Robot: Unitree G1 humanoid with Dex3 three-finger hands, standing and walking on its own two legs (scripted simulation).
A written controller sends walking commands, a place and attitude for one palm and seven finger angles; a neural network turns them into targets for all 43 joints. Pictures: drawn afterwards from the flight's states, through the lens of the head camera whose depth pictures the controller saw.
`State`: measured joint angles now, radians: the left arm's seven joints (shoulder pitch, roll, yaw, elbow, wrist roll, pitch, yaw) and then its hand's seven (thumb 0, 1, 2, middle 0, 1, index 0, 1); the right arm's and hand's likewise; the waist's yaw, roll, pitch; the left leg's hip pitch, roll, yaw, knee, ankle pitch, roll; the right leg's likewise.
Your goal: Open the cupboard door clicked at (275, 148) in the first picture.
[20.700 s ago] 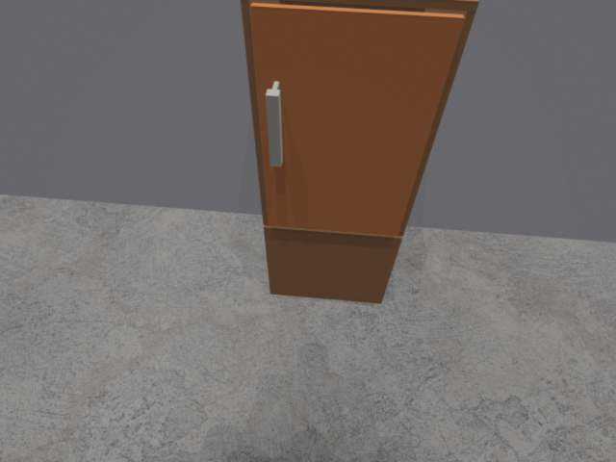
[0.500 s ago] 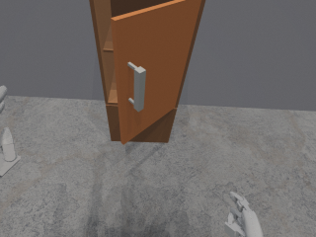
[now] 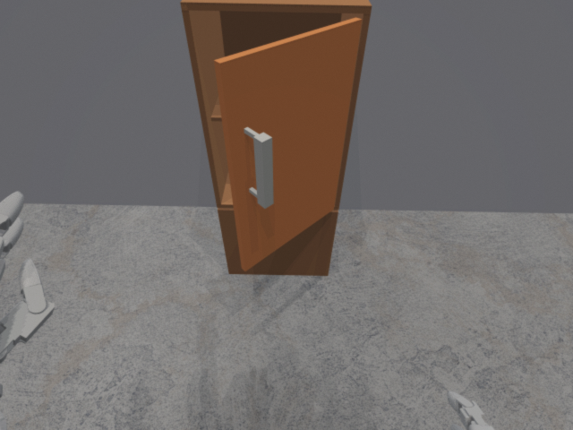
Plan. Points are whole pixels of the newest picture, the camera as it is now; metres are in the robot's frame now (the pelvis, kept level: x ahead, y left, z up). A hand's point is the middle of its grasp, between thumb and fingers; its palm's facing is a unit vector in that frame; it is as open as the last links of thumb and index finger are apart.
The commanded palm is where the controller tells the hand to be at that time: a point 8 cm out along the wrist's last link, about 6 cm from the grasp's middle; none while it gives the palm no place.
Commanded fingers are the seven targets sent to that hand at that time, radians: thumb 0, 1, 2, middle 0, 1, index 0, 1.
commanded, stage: stop stepping back and stand still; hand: left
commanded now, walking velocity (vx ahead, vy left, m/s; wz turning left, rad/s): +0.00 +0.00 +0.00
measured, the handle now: (257, 168) +0.63 +0.09 +0.02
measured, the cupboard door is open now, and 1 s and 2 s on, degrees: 44 44 44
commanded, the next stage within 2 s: let the arm hang, fingers relaxed in 0.56 s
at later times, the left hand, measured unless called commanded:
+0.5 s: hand (0, 312) +0.20 +0.30 +0.16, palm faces +0.40 -0.79 -0.48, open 7.4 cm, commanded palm +0.14 +0.34 +0.18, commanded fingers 0.00 0.90 0.90 -0.20 -0.30 -0.20 -0.30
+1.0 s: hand out of the picture +0.00 +0.22 -0.17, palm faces -0.02 -0.98 -0.18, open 7.2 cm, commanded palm none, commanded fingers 0.00 0.90 0.90 -0.20 -0.30 -0.20 -0.30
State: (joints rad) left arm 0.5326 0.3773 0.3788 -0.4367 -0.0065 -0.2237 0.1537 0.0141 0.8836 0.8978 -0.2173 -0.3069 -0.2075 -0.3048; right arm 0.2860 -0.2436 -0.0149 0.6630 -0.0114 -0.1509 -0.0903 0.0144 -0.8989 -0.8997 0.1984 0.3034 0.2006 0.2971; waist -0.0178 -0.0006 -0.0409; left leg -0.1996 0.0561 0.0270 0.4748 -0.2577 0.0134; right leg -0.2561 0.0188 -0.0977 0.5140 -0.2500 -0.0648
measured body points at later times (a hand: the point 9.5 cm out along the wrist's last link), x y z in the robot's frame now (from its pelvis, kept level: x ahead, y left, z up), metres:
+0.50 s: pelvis -0.01 +0.04 +0.00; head +0.00 +0.05 +0.45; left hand +0.17 +0.34 +0.18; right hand +0.15 -0.18 -0.08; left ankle -0.01 +0.15 -0.74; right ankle +0.02 -0.07 -0.74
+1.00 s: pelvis -0.03 +0.04 +0.00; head +0.00 +0.05 +0.45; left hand +0.01 +0.27 -0.16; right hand +0.02 -0.22 -0.14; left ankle -0.01 +0.15 -0.74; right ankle +0.02 -0.07 -0.74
